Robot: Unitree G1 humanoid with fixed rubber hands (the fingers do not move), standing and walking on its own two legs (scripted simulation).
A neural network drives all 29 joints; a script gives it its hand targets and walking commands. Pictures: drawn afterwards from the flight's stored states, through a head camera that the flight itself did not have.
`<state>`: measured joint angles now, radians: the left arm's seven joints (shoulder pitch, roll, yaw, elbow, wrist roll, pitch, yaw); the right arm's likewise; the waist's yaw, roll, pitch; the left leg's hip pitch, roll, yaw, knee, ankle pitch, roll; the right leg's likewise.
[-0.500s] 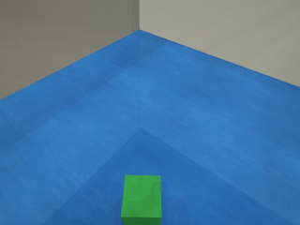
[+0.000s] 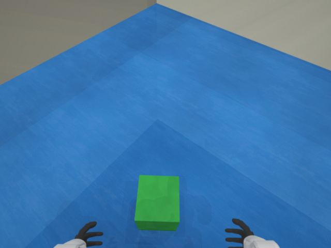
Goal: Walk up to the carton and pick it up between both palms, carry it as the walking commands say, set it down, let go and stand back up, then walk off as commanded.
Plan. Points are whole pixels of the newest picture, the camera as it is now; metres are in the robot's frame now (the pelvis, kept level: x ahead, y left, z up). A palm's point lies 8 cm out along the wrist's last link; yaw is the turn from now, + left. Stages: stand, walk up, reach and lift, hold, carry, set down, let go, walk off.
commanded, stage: reach and lift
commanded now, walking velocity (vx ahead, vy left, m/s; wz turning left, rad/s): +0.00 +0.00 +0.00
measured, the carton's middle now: (158, 204) +0.39 +0.03 -0.63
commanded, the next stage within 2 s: none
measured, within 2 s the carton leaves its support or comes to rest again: neither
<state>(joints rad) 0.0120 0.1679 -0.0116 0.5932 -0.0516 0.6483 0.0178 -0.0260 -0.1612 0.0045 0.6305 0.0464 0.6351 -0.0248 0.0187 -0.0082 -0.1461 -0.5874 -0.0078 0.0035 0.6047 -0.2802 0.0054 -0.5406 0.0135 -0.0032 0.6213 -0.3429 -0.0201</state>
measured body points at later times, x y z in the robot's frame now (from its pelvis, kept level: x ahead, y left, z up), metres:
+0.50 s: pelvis -0.09 +0.01 -0.06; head +0.06 +0.02 +0.36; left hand +0.20 +0.22 -0.17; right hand +0.21 -0.19 -0.17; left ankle +0.00 +0.12 -0.72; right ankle -0.04 -0.11 -0.72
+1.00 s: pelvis -0.09 +0.01 -0.09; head +0.17 +0.02 +0.28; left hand +0.36 +0.22 -0.20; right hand +0.37 -0.18 -0.20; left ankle -0.01 +0.12 -0.72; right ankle -0.04 -0.11 -0.72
